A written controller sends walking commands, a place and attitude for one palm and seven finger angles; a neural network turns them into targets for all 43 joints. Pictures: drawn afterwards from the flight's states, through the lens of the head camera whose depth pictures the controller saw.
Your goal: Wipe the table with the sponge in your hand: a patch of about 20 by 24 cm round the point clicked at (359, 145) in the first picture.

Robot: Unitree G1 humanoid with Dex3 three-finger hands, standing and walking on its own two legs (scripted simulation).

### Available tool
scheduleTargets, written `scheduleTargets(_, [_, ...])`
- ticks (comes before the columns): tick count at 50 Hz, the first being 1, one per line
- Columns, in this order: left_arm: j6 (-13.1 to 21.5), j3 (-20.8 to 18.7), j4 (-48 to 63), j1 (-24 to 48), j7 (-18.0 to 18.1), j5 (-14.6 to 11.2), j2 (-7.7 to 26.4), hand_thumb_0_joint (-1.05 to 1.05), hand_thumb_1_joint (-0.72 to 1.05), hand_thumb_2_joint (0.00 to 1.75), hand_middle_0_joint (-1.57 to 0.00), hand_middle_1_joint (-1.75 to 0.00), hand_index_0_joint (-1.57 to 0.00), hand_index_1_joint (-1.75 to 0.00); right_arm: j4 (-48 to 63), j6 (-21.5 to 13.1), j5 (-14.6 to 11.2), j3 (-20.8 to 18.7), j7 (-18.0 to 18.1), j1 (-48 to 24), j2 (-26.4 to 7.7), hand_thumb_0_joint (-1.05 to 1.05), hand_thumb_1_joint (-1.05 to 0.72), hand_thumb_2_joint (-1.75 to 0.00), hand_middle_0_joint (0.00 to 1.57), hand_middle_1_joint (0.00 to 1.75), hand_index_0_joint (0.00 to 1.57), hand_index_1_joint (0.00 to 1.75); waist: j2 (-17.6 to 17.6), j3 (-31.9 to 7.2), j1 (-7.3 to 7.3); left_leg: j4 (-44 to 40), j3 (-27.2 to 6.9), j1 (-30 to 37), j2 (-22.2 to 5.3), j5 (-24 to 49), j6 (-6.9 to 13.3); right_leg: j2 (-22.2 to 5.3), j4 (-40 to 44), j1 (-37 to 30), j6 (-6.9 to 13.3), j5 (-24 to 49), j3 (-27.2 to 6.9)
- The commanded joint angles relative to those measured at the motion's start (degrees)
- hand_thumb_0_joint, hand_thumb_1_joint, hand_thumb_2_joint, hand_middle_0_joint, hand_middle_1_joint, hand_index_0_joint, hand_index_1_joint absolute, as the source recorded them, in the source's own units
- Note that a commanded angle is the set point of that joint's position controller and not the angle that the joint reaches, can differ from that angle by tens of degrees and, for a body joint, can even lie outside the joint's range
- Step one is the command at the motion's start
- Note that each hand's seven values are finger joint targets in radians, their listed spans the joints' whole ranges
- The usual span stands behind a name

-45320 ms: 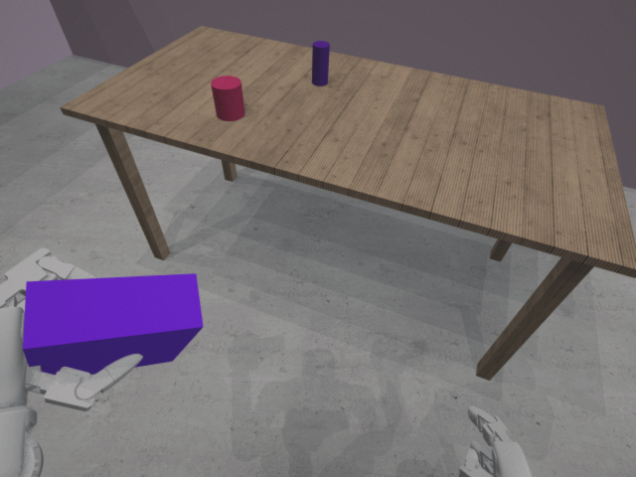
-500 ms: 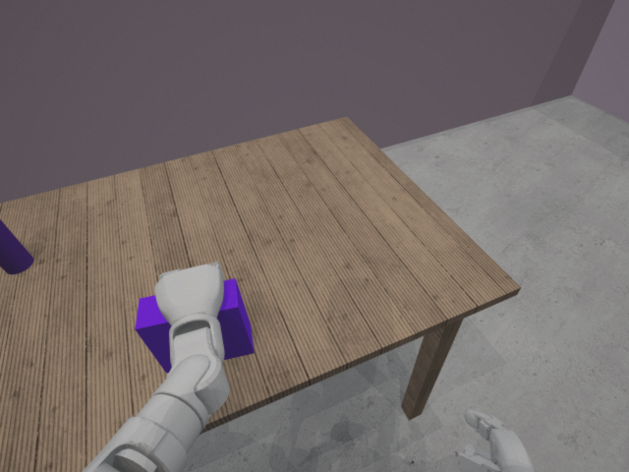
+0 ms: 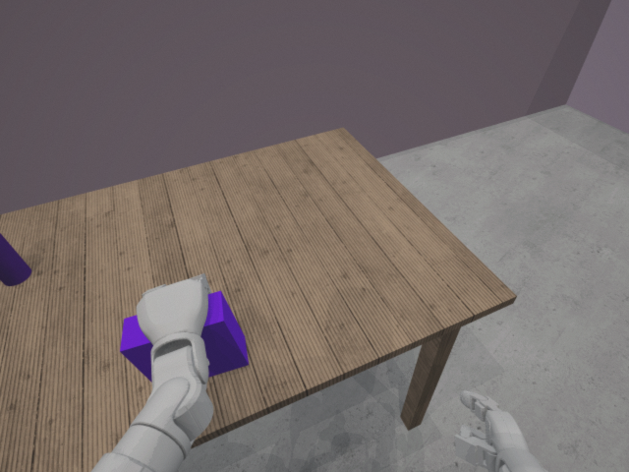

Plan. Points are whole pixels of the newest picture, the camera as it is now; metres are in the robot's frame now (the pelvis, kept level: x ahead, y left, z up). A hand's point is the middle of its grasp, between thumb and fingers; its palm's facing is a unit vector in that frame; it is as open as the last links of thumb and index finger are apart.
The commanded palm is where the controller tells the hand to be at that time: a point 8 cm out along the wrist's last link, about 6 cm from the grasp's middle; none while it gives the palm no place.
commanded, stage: slide back across to the middle lane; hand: left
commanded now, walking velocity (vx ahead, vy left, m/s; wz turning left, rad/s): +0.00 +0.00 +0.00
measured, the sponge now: (195, 350) +0.29 +0.23 -0.03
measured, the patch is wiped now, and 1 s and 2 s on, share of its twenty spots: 1.00 1.00 1.00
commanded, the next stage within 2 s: wipe forward along the middle lane in 0.42 s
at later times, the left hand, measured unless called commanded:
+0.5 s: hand (150, 348) +0.26 +0.26 +0.02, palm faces +0.00 -0.12 -0.99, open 9.6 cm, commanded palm +0.22 +0.27 +0.06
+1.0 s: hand (150, 332) +0.29 +0.28 +0.01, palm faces -0.09 -0.06 -0.99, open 9.8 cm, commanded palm +0.27 +0.29 +0.04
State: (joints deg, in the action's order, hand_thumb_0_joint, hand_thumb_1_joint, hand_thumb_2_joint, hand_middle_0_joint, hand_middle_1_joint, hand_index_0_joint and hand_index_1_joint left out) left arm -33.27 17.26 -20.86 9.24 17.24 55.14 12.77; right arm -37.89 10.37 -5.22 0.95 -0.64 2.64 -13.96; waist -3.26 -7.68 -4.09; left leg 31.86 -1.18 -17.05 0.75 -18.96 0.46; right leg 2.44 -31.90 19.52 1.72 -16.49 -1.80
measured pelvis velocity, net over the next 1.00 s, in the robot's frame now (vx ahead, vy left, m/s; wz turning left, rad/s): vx -0.02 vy -0.01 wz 0.02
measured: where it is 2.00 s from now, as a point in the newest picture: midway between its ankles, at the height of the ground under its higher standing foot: outside the picture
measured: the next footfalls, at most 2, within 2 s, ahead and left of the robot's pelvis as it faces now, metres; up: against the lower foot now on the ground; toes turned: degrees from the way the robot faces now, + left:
none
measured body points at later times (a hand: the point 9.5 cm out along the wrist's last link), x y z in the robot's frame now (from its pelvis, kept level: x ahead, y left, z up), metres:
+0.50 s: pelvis +0.00 +0.00 +0.00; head -0.02 -0.02 +0.45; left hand +0.26 +0.27 +0.08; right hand +0.23 -0.21 -0.08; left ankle -0.03 +0.12 -0.73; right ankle +0.00 -0.10 -0.73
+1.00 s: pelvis -0.02 -0.01 +0.00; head -0.01 -0.03 +0.45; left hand +0.29 +0.28 +0.06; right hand +0.16 -0.24 -0.12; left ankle -0.03 +0.12 -0.73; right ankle +0.00 -0.10 -0.73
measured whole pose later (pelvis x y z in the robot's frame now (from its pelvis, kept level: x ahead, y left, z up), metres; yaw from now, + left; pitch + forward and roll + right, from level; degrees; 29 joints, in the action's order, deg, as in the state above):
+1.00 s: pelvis -0.02 -0.01 +0.00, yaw +1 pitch +6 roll +0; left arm -19.3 6.4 -34.6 17.4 12.5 57.2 19.5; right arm -40.6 5.7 -4.1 0.6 3.5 6.5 -14.4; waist -3.1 -6.4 -3.5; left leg 33.9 -2.3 -22.9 0.7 -17.2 0.0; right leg 2.5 -32.8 24.6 2.0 -14.5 -0.6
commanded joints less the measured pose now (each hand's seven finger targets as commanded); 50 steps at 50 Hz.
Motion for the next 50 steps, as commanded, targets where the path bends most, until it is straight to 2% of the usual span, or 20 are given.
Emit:
scheduleTargets(1, [-1.83, -6.47, 6.86, 2.63, -2.28, -0.47, 8.34, 0.00, 0.10, 1.30, -1.20, -1.60, -1.20, -1.60, 10.26, -3.32, -0.14, -1.63, 0.58, -12.18, -6.18, 0.00, -0.90, -0.90, 0.20, 0.30, 0.20, 0.30, 7.13, -7.68, -1.66, -3.61, 0.02, 0.93, 1.46, 16.84, 1.39, -0.48, 3.47, -10.89, 2.75, 22.73, -1.26])
scheduleTargets(4, [-1.04, -9.31, 8.66, 0.85, -2.86, 0.14, 11.59, 0.00, 0.10, 1.30, -1.20, -1.60, -1.20, -1.60, 10.22, -3.81, -0.04, -1.44, 0.71, -12.36, -6.52, 0.00, -0.90, -0.90, 0.20, 0.30, 0.20, 0.30, 5.65, -7.15, -2.04, -4.11, -0.35, 1.08, 1.56, 17.08, 1.09, -0.34, 3.64, -11.35, 3.06, 23.79, -2.54])
scheduleTargets(5, [-0.78, -7.48, 9.28, 0.61, -3.10, 0.21, 9.87, 0.00, 0.10, 1.30, -1.20, -1.60, -1.20, -1.60, 10.52, -3.88, 0.10, -1.24, 0.81, -12.19, -6.08, 0.00, -0.90, -0.90, 0.20, 0.30, 0.20, 0.30, 5.20, -6.69, -1.69, -4.26, -0.16, 1.21, 1.61, 16.88, 1.23, -0.42, 3.60, -11.37, 2.90, 23.24, -1.84])
scheduleTargets(9, [0.45, -11.22, 9.53, -0.69, -3.32, 1.02, 13.26, 0.00, 0.10, 1.30, -1.20, -1.60, -1.20, -1.60, 10.14, -4.55, 0.23, -1.44, 1.05, -11.94, -6.49, 0.00, -0.90, -0.90, 0.20, 0.30, 0.20, 0.30, 5.24, -6.69, -2.32, -4.32, -0.50, 1.71, 1.59, 17.66, 1.04, -0.16, 4.10, -11.32, 3.23, 23.84, -3.09])
scheduleTargets(13, [1.74, -10.98, 10.95, -4.69, -3.24, 0.84, 12.75, 0.00, 0.10, 1.30, -1.20, -1.60, -1.20, -1.60, 10.41, -5.13, 0.36, -1.34, 0.83, -11.69, -6.12, 0.00, -0.90, -0.90, 0.20, 0.30, 0.20, 0.30, 5.59, -6.83, -2.34, -4.34, -0.16, 1.57, 1.69, 18.50, 0.91, -0.46, 3.80, -12.61, 3.04, 27.42, -3.33])
scheduleTargets(14, [1.93, -13.58, 12.00, -5.03, -3.15, 0.61, 15.18, 0.00, 0.10, 1.30, -1.20, -1.60, -1.20, -1.60, 10.33, -5.15, 0.42, -1.53, 0.86, -11.91, -6.37, 0.00, -0.90, -0.90, 0.20, 0.30, 0.20, 0.30, 5.47, -7.11, -2.77, -4.35, -0.45, 1.72, 1.65, 18.53, 0.87, -0.34, 3.90, -12.89, 3.15, 27.35, -3.82])
scheduleTargets(16, [1.81, -11.87, 11.81, -4.12, -3.22, 0.82, 13.73, 0.00, 0.10, 1.30, -1.20, -1.60, -1.20, -1.60, 10.33, -5.18, 0.42, -1.36, 1.03, -11.83, -6.14, 0.00, -0.90, -0.90, 0.20, 0.30, 0.20, 0.30, 5.38, -6.04, -2.33, -4.70, -0.33, 1.43, 1.67, 17.77, 1.00, -0.34, 4.19, -12.35, 2.99, 25.77, -3.29])
scheduleTargets(19, [2.17, -15.58, 12.49, -5.09, -3.34, 0.32, 17.29, 0.00, 0.10, 1.30, -1.20, -1.60, -1.20, -1.60, 10.01, -5.40, 0.47, -1.61, 1.36, -11.89, -6.61, 0.00, -0.90, -0.90, 0.20, 0.30, 0.20, 0.30, 4.71, -6.23, -2.96, -4.98, -0.69, 1.80, 1.64, 17.16, 1.03, -0.20, 4.92, -12.62, 3.12, 23.60, -4.08])
scheduleTargets(20, [2.32, -14.64, 12.64, -6.40, -3.49, 0.07, 16.42, 0.00, 0.10, 1.30, -1.20, -1.60, -1.20, -1.60, 10.14, -5.37, 0.50, -1.46, 1.50, -11.96, -6.31, 0.00, -0.90, -0.90, 0.20, 0.30, 0.20, 0.30, 4.50, -5.90, -2.89, -5.18, -0.50, 1.58, 1.74, 16.56, 1.12, -0.33, 4.95, -12.90, 2.89, 22.73, -3.39])
scheduleTargets(27, [3.75, -11.28, 10.37, -1.07, -5.07, 0.72, 13.69, 0.00, 0.10, 1.30, -1.20, -1.60, -1.20, -1.60, 9.39, -6.36, 0.52, -1.80, 2.33, -10.64, -6.81, 0.00, -0.90, -0.90, 0.20, 0.30, 0.20, 0.30, 5.61, -3.36, -1.12, -5.47, -1.10, 1.59, 1.43, 13.80, 1.52, 0.22, 6.51, -8.41, 2.92, 15.50, -2.36])
scheduleTargets(30, [5.30, -13.15, 8.37, 3.37, -4.75, 1.63, 16.38, 0.00, 0.10, 1.30, -1.20, -1.60, -1.20, -1.60, 8.75, -6.58, 0.75, -1.99, 3.00, -9.63, -7.12, 0.00, -0.90, -0.90, 0.20, 0.30, 0.20, 0.30, 3.13, -4.09, -1.19, -5.45, -1.24, 1.16, 1.57, 12.07, 1.63, 0.34, 6.42, -7.38, 3.21, 12.34, -2.07])
scheduleTargets(32, [6.53, -12.59, 5.98, 5.04, -4.49, 2.24, 15.37, 0.00, 0.10, 1.30, -1.20, -1.60, -1.20, -1.60, 8.17, -6.99, 0.87, -2.08, 3.24, -8.83, -7.00, 0.00, -0.90, -0.90, 0.20, 0.30, 0.20, 0.30, 4.59, -4.55, -0.73, -4.85, -1.17, 0.95, 1.63, 12.62, 1.55, 0.34, 5.95, -6.73, 3.19, 13.61, -1.70])
scheduleTargets(34, [7.97, -16.47, 4.18, 6.62, -3.84, 2.68, 19.20, 0.00, 0.10, 1.30, -1.20, -1.60, -1.20, -1.60, 7.36, -7.13, 1.11, -2.39, 3.50, -8.00, -7.45, 0.00, -0.90, -0.90, 0.20, 0.30, 0.20, 0.30, 5.26, -5.98, -1.25, -4.58, -1.34, 0.12, 1.62, 12.40, 1.41, 0.43, 5.61, -7.21, 3.35, 14.31, -2.62])
scheduleTargets(35, [8.53, -14.96, 3.13, 6.84, -3.67, 2.64, 17.70, 0.00, 0.10, 1.30, -1.20, -1.60, -1.20, -1.60, 7.64, -7.09, 1.16, -2.36, 3.67, -7.55, -7.19, 0.00, -0.90, -0.90, 0.20, 0.30, 0.20, 0.30, 5.27, -6.00, -0.90, -4.47, -1.00, -0.77, 1.80, 11.62, 1.54, 0.18, 5.46, -7.30, 3.02, 13.62, -2.01])
scheduleTargets(38, [9.57, -15.32, -1.06, 11.20, -2.86, 3.49, 18.38, 0.00, 0.10, 1.30, -1.20, -1.60, -1.20, -1.60, 6.79, -7.11, 1.14, -2.48, 4.05, -6.78, -7.36, 0.00, -0.90, -0.90, 0.20, 0.30, 0.20, 0.30, 6.83, -5.04, -0.14, -4.07, -0.97, -2.22, 1.77, 9.60, 1.49, 0.14, 5.73, -5.12, 2.79, 11.10, -2.15])
scheduleTargets(39, [9.93, -17.82, -1.37, 12.45, -2.54, 3.37, 20.89, 0.00, 0.10, 1.30, -1.20, -1.60, -1.20, -1.60, 6.67, -7.11, 1.19, -2.58, 4.25, -6.72, -7.68, 0.00, -0.90, -0.90, 0.20, 0.30, 0.20, 0.30, 6.51, -5.44, -0.53, -4.27, -1.16, -2.76, 1.78, 8.91, 1.44, 0.33, 5.87, -5.17, 2.94, 9.85, -2.87])
scheduleTargets(43, [10.90, -15.75, -8.48, 16.60, -2.11, 4.31, 19.90, 0.00, 0.10, 1.30, -1.20, -1.60, -1.20, -1.60, 5.64, -7.04, 1.19, -2.48, 4.77, -4.97, -7.74, 0.00, -0.90, -0.90, 0.20, 0.30, 0.20, 0.30, 8.32, -3.86, 1.17, -3.28, -0.61, -5.36, 1.85, 6.39, 1.58, -0.10, 6.08, -2.49, 2.26, 6.87, -2.40])
scheduleTargets(44, [11.49, -17.58, -8.62, 18.97, -2.02, 4.32, 21.99, 0.00, 0.10, 1.30, -1.20, -1.60, -1.20, -1.60, 5.40, -7.05, 1.11, -2.64, 4.84, -4.62, -8.08, 0.00, -0.90, -0.90, 0.20, 0.30, 0.20, 0.30, 7.68, -4.58, 1.20, -3.20, -0.86, -5.53, 1.79, 6.03, 1.55, 0.07, 5.97, -2.08, 2.46, 5.97, -3.04])
scheduleTargets(47, [12.52, -16.09, -12.74, 20.06, -2.00, 4.63, 21.03, 0.00, 0.10, 1.30, -1.20, -1.60, -1.20, -1.60, 5.37, -7.13, 1.18, -2.74, 4.93, -3.08, -8.07, 0.00, -0.90, -0.90, 0.20, 0.30, 0.20, 0.30, 7.53, -5.27, 1.78, -2.12, -0.29, -7.18, 1.82, 5.26, 1.70, -0.27, 5.35, -1.36, 2.04, 5.64, -2.26])
scheduleTargets(50, [14.14, -17.77, -15.45, 21.56, -1.63, 4.44, 23.20, 0.00, 0.10, 1.30, -1.20, -1.60, -1.20, -1.60, 5.09, -7.18, 1.29, -3.01, 5.03, -1.46, -8.27, 0.00, -0.90, -0.90, 0.20, 0.30, 0.20, 0.30, 6.80, -6.93, 1.85, -1.16, -0.03, -8.94, 1.79, 4.50, 1.86, -0.53, 4.72, -1.44, 1.73, 5.27, -2.18])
